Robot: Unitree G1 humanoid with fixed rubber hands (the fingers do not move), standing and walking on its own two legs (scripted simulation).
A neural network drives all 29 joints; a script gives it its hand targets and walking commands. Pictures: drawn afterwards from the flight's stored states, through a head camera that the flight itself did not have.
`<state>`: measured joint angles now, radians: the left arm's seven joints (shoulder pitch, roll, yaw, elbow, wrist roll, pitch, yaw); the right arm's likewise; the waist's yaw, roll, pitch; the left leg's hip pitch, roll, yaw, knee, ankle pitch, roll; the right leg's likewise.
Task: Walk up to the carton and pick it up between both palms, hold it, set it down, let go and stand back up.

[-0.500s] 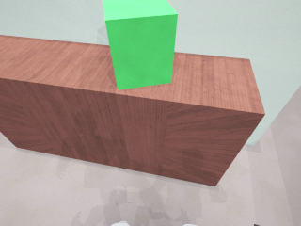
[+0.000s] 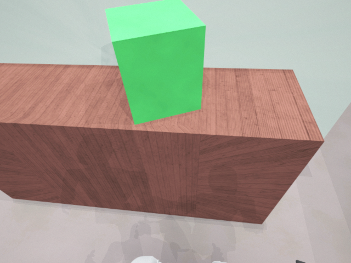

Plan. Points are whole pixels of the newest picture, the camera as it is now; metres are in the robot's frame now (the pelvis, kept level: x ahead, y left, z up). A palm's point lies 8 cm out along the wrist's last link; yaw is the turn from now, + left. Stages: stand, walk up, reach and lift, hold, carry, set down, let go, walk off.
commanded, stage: walk up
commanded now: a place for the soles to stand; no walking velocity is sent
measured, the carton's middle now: (156, 62) +0.69 +0.07 +0.12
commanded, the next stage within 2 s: none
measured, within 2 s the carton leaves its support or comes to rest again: neither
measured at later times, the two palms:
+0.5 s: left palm (18, 246) +0.20 +0.40 -0.08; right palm out of the picture +0.12 -0.23 -0.10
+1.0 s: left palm (1, 231) +0.24 +0.47 -0.10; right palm (249, 244) +0.20 -0.16 -0.09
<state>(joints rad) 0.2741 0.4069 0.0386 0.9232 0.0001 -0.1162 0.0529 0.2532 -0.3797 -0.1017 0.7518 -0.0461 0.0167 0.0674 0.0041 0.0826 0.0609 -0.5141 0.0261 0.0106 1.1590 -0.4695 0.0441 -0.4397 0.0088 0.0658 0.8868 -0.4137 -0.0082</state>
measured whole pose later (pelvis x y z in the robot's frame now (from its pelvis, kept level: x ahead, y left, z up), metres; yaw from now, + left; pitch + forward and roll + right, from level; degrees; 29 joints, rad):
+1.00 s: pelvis +0.14 +0.16 +0.00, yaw -7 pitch -2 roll +1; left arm 0.27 0.41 0.04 0.94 0.00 -0.06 0.06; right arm 0.24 -0.38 -0.10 0.75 -0.02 -0.03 0.03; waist -0.03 -0.01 0.07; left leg -0.40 0.01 0.11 0.87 -0.43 0.04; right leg -0.51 0.03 0.10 1.13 -0.49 -0.01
